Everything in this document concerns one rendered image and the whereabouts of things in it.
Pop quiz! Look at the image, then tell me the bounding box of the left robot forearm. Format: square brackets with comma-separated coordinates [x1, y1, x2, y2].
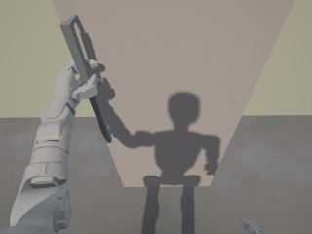
[10, 97, 76, 227]

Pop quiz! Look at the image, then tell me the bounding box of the robot left upper arm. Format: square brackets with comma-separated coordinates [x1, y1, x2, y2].
[0, 186, 72, 234]

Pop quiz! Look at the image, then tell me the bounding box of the handle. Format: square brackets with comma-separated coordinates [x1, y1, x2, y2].
[60, 14, 113, 143]

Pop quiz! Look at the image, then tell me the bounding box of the robot right hand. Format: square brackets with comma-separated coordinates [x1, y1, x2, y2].
[240, 218, 262, 234]

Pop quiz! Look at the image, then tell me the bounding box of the robot left hand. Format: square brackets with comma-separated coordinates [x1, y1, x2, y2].
[54, 58, 104, 108]

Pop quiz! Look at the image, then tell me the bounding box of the fridge door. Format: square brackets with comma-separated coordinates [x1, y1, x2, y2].
[52, 0, 295, 187]

